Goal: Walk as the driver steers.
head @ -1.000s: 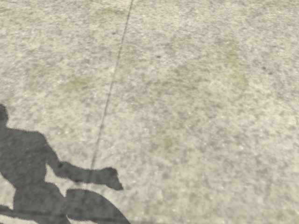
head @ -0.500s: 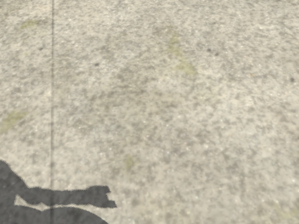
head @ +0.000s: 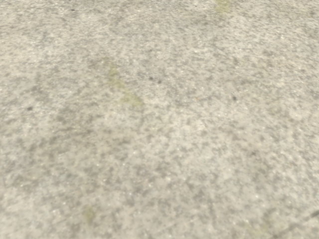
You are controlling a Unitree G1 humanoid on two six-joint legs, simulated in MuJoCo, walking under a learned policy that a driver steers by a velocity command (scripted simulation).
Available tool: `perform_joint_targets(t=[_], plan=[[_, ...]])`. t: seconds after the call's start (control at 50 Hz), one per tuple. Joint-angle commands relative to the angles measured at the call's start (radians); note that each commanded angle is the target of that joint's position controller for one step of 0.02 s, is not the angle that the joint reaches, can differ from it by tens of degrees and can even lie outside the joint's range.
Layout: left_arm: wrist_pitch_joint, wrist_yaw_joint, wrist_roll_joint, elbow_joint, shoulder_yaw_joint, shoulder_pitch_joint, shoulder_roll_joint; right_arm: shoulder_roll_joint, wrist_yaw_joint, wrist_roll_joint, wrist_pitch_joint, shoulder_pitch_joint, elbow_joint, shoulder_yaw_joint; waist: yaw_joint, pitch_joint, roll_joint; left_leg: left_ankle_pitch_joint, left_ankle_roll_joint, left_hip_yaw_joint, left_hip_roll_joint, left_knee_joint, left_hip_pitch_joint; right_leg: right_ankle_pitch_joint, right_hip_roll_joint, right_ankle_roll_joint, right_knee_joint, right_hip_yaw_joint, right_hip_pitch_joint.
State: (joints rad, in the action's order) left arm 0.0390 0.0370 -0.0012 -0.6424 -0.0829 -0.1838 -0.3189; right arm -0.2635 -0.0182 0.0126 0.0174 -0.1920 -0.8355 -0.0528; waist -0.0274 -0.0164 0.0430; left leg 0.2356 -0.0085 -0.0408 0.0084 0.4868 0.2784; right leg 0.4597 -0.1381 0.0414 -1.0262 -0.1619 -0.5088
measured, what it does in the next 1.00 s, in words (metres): steps on the spot: right foot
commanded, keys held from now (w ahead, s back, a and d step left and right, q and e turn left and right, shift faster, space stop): no key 0.80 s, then w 0.20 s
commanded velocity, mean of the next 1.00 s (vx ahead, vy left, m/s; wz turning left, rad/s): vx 0.04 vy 0.00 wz -0.05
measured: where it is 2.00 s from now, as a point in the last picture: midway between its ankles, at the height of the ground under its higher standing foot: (155, 225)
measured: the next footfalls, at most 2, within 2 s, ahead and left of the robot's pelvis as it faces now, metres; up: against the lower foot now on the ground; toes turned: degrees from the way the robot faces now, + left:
right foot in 0.18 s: +0.02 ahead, -0.14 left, +0.00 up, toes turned +3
right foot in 1.50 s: +0.42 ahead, -0.14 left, +0.00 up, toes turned -2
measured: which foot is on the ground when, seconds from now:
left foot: down 0.00-1.00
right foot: up 0.00-0.16, down 0.18-1.00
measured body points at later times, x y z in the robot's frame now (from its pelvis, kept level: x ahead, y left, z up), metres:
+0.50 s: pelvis +0.00 -0.02 -0.01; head +0.00 -0.03 +0.44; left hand +0.12 +0.22 -0.12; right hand +0.09 -0.29 -0.14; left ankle +0.01 +0.12 -0.74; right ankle -0.02 -0.15 -0.74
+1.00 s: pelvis +0.03 -0.01 -0.01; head +0.02 +0.00 +0.44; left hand +0.06 +0.25 -0.15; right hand +0.07 -0.28 -0.15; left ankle +0.01 +0.10 -0.73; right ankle -0.02 -0.15 -0.74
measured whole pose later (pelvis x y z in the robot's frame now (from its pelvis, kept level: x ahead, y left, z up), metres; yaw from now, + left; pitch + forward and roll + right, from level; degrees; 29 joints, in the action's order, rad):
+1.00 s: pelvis +0.03 -0.01 -0.01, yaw +0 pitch -1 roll +0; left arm -0.02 0.03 0.02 -0.90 -0.04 -0.34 -0.24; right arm -0.25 -0.01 -0.03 0.06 -0.24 -1.06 -0.04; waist -0.01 0.00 0.02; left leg 0.41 -0.06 0.03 0.00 0.63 0.26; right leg 0.37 0.00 -0.01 -0.53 -0.06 -0.16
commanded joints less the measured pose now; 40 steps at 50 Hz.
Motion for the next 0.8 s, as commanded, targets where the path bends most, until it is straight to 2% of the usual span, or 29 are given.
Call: perform_joint_targets(t=[0.02, 0.04, 0.08, 0.12, 0.16, 0.18, 0.2, 0.22, 0.24, 0.26, 0.3, 0.36, 0.54, 0.8], plan=[[0.000, 0.003, 0.005, 0.036, -0.013, -0.045, -0.037, -0.101, -0.006, -0.008, 0.008, 0.089, 0.073, -0.011, 0.048, 0.054, -0.182, -0.328, -0.184, -0.170, 0.189, -0.152, -0.097, -0.033, 0.058, 0.042, -0.028, 0.019, -0.003], [-0.002, 0.002, 0.006, 0.041, -0.004, -0.024, -0.020, -0.100, -0.007, -0.006, 0.004, 0.081, 0.068, -0.009, 0.038, 0.060, -0.200, -0.326, -0.179, -0.149, 0.175, -0.145, -0.121, -0.042, 0.085, 0.049, 0.071, 0.052, 0.021], [-0.007, -0.003, 0.004, 0.051, 0.013, 0.026, 0.009, -0.125, -0.009, -0.006, -0.005, 0.052, 0.057, -0.014, 0.001, 0.068, -0.237, -0.336, -0.179, -0.135, 0.167, -0.132, -0.131, -0.026, 0.122, 0.054, 0.265, 0.112, 0.119], [-0.009, -0.004, 0.015, 0.042, 0.006, 0.024, -0.017, -0.160, -0.007, -0.009, -0.011, 0.016, 0.045, -0.020, -0.015, 0.071, -0.247, -0.356, -0.192, -0.168, 0.189, -0.113, -0.145, -0.051, 0.118, 0.049, 0.410, 0.140, 0.188], [-0.011, -0.003, 0.013, 0.006, 0.003, -0.030, -0.026, -0.152, -0.002, -0.027, -0.009, 0.018, 0.035, -0.014, 0.019, 0.056, -0.218, -0.369, -0.164, -0.165, 0.175, -0.086, -0.117, -0.264, 0.114, 0.016, 0.667, 0.152, 0.308], [-0.011, -0.001, 0.003, 0.003, 0.000, -0.035, -0.048, -0.141, 0.001, -0.028, 0.000, -0.009, 0.025, -0.009, 0.015, 0.063, -0.192, -0.340, -0.124, -0.168, 0.168, -0.086, -0.077, -0.357, 0.142, -0.010, 0.709, 0.106, 0.387], [-0.010, 0.006, -0.007, 0.009, -0.006, -0.050, -0.093, -0.121, 0.009, -0.009, 0.016, -0.014, 0.029, 0.000, 0.004, 0.103, -0.110, -0.280, -0.073, -0.132, 0.139, -0.052, -0.016, -0.560, 0.222, -0.040, 0.655, 0.032, 0.490], [-0.008, 0.002, -0.009, -0.011, -0.018, -0.042, -0.136, -0.101, 0.020, 0.000, 0.032, -0.047, 0.028, 0.002, -0.043, 0.119, 0.042, -0.151, -0.024, -0.037, 0.053, -0.056, -0.007, -0.571, 0.241, -0.089, 0.570, 0.022, 0.468], [-0.012, -0.011, -0.013, -0.004, -0.006, -0.030, -0.070, -0.107, 0.021, 0.005, 0.034, 0.005, 0.017, 0.005, 0.002, 0.118, 0.037, -0.084, 0.015, -0.003, 0.030, -0.033, -0.060, -0.446, 0.222, -0.105, 0.582, 0.028, 0.398], [-0.017, -0.018, -0.022, -0.009, 0.006, -0.024, -0.031, -0.109, 0.021, 0.001, 0.030, 0.043, 0.016, 0.004, 0.011, 0.085, 0.025, -0.068, 0.027, 0.004, 0.025, -0.025, -0.063, -0.372, 0.213, -0.096, 0.599, 0.027, 0.356], [-0.029, -0.021, -0.021, -0.014, 0.009, -0.015, -0.033, -0.099, 0.012, -0.002, 0.013, 0.057, 0.008, 0.005, 0.012, 0.031, 0.031, -0.091, 0.022, 0.004, 0.025, -0.013, -0.058, -0.333, 0.199, -0.077, 0.610, 0.035, 0.296], [-0.043, -0.017, -0.017, -0.029, 0.014, -0.034, -0.029, -0.097, 0.005, -0.003, 0.003, 0.043, -0.012, 0.004, 0.005, 0.007, 0.029, -0.098, 0.016, 0.000, 0.028, -0.012, -0.071, -0.312, 0.193, -0.068, 0.610, 0.037, 0.260], [-0.056, -0.013, -0.013, -0.069, 0.023, -0.052, -0.021, -0.097, -0.006, -0.008, -0.006, 0.033, -0.092, -0.001, 0.006, -0.001, -0.025, -0.105, 0.032, -0.004, 0.029, -0.020, -0.089, -0.294, 0.180, -0.070, 0.610, 0.045, 0.255], [-0.059, -0.008, -0.008, -0.168, 0.031, -0.082, -0.006, -0.093, -0.020, -0.011, -0.013, 0.010, -0.188, -0.001, 0.006, -0.009, -0.033, -0.108, 0.032, -0.002, 0.027, -0.034, -0.092, -0.304, 0.158, -0.064, 0.616, 0.075, 0.268]])
Keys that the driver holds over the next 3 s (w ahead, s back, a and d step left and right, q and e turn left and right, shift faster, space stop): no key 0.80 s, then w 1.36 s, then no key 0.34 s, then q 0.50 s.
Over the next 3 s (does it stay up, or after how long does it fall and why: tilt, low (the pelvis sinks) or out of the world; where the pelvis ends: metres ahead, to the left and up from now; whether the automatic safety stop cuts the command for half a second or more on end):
stays up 0.80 0.03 0.00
